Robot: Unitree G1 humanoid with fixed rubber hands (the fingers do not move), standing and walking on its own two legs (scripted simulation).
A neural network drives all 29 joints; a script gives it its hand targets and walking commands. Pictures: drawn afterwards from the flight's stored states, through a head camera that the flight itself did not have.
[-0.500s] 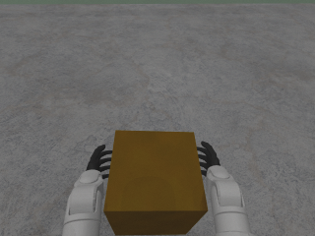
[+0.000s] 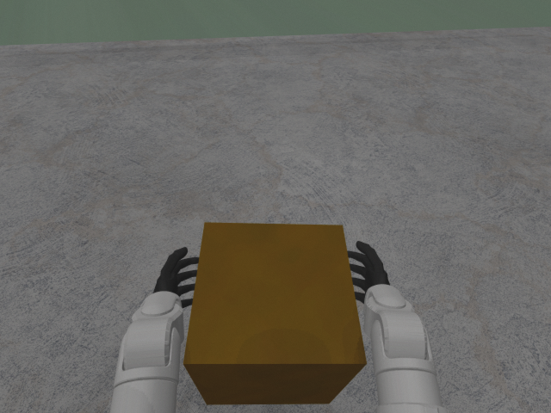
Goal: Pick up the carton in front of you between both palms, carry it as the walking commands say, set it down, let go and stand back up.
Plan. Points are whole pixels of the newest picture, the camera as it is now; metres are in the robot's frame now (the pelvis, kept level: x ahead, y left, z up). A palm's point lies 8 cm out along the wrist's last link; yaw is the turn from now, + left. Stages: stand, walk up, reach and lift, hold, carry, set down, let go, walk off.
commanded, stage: carry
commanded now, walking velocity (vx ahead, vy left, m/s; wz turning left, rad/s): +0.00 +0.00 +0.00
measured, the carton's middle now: (271, 319) +0.30 +0.00 -0.04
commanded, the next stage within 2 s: hold in 1.54 s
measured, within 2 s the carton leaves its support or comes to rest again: neither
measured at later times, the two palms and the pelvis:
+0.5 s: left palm (153, 301) +0.30 +0.17 +0.04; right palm (361, 291) +0.30 -0.13 +0.05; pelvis +0.00 +0.02 +0.00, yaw +0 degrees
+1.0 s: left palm (143, 339) +0.24 +0.17 +0.04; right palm (371, 327) +0.25 -0.13 +0.05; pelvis -0.05 +0.02 +0.00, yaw +1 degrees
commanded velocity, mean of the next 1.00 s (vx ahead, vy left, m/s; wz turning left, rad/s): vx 0.00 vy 0.00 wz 0.00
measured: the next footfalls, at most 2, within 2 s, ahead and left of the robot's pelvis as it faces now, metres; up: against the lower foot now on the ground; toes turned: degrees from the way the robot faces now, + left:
none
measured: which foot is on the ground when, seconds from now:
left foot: down 0.00-1.00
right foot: down 0.00-1.00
